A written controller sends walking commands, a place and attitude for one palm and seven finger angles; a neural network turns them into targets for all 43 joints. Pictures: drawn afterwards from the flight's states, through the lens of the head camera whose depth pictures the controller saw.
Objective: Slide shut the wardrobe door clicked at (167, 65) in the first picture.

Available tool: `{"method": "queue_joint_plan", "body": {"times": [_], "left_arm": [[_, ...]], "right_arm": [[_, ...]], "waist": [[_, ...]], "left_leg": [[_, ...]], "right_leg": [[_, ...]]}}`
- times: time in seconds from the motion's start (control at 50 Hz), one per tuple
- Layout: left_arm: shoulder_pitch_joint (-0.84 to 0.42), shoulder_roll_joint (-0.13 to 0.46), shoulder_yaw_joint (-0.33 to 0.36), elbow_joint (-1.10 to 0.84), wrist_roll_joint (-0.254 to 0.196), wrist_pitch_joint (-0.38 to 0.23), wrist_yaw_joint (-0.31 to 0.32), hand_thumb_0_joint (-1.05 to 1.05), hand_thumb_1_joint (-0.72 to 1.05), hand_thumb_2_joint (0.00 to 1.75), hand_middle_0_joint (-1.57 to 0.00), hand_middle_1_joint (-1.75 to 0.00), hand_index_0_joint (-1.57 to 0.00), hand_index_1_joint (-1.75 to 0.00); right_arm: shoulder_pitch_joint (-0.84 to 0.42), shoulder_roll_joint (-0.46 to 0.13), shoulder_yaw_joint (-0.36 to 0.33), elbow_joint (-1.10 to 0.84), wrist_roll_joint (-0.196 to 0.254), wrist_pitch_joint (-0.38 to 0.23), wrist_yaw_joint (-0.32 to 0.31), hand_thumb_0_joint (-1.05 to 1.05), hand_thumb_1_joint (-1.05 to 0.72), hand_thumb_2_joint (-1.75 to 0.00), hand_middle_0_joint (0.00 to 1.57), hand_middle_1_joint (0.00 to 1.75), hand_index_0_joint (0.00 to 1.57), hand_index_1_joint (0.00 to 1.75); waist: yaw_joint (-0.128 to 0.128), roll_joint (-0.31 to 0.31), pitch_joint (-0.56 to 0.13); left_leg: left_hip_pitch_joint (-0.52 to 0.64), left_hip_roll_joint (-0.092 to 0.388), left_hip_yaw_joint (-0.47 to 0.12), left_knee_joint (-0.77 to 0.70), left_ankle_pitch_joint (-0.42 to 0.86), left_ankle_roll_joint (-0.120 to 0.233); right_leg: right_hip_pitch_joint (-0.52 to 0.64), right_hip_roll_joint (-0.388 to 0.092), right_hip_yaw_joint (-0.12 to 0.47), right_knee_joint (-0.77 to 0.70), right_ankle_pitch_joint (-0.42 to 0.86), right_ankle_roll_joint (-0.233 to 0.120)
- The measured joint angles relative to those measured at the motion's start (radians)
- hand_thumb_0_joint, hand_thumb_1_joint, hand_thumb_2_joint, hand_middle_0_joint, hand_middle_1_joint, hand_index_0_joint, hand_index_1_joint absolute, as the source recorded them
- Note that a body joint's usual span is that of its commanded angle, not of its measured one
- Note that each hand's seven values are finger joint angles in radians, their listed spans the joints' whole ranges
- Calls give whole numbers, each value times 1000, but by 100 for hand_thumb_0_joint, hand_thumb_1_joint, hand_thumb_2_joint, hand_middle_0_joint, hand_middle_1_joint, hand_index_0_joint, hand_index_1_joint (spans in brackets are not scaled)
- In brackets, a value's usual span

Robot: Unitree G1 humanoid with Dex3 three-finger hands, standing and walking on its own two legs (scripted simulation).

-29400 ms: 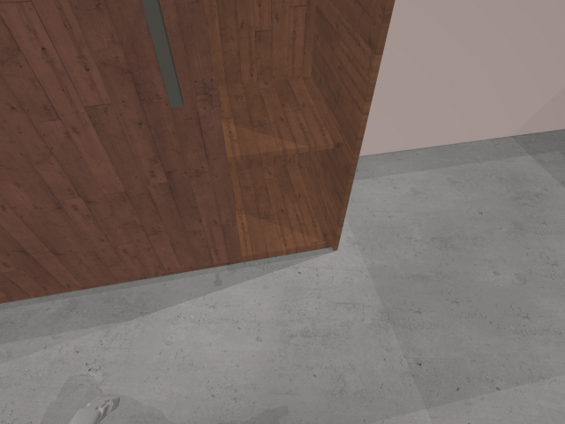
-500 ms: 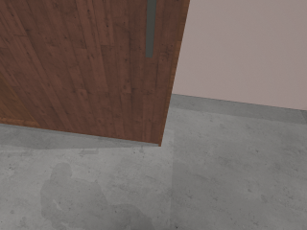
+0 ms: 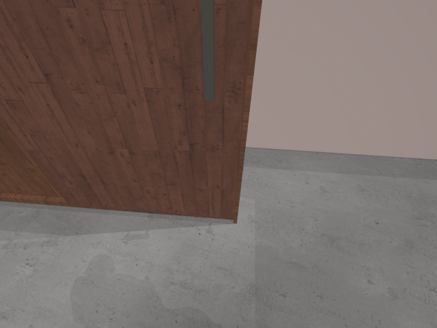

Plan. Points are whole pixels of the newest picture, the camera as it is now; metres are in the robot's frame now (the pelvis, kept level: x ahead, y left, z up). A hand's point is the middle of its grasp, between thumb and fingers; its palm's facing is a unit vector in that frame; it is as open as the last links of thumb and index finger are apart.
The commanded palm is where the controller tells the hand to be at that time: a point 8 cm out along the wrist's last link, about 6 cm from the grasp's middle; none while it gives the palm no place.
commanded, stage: let the arm hang, fingers relaxed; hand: left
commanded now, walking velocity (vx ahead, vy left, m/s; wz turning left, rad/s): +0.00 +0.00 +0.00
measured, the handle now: (210, 50) +0.72 +0.06 +0.16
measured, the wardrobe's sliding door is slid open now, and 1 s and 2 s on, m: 0.01 0.01 0.01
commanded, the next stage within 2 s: look to check the result in 0.20 s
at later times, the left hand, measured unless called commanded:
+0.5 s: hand out of the picture +0.08 +0.22 -0.16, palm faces -0.01 -0.96 -0.29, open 7.4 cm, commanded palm none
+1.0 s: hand out of the picture +0.14 +0.22 -0.15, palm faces -0.03 -0.95 -0.32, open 7.4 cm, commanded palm none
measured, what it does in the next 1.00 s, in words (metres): stands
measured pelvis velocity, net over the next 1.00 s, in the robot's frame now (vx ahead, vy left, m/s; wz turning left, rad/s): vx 0.04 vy -0.02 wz -0.01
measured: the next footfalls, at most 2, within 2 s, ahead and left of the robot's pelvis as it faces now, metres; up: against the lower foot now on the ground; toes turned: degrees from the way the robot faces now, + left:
none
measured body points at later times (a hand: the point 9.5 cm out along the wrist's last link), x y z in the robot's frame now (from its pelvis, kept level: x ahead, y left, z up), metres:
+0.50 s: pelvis +0.03 -0.01 +0.00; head +0.05 -0.01 +0.45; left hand +0.08 +0.27 -0.14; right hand +0.08 -0.28 -0.14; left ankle +0.03 +0.10 -0.74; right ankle +0.03 -0.13 -0.74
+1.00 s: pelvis +0.04 -0.02 +0.01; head +0.06 -0.02 +0.46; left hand +0.14 +0.27 -0.13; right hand +0.12 -0.31 -0.13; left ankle +0.03 +0.10 -0.74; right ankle +0.03 -0.13 -0.74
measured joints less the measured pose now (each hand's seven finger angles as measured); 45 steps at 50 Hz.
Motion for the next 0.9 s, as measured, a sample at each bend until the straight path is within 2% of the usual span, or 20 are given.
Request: {"method": "queue_joint_plan", "body": {"times": [0.18,0.58,0.9], "left_arm": [[-27,-5,-2,11,-1,-9,-4,1,90,90,-20,-30,-21,-30],[-59,84,9,39,-3,-11,-7,1,90,90,-20,-30,-20,-30],[-109,107,2,24,-4,-18,-14,1,90,90,-20,-30,-21,-30]], "right_arm": [[-45,-26,-3,12,3,-7,-3,1,-91,-90,20,30,20,30],[-114,-103,-4,30,6,-4,0,1,-91,-90,20,30,20,30],[-149,-142,1,27,6,-6,6,1,-91,-90,20,30,20,30]], "waist": [[-1,-11,18],[4,2,35],[-3,-1,28]], "left_leg": [[35,2,1,-29,-1,-5],[91,14,-4,-81,-3,-19],[119,22,-3,-113,-2,-29]], "right_leg": [[31,3,1,-24,-4,-2],[88,17,-3,-76,-6,-12],[113,27,-2,-106,-6,-20]]}}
